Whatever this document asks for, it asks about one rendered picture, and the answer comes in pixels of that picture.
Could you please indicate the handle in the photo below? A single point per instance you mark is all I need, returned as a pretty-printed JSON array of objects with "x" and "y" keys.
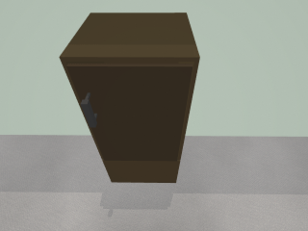
[{"x": 87, "y": 109}]

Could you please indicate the cupboard door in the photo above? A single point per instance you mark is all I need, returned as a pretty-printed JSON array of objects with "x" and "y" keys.
[{"x": 140, "y": 108}]

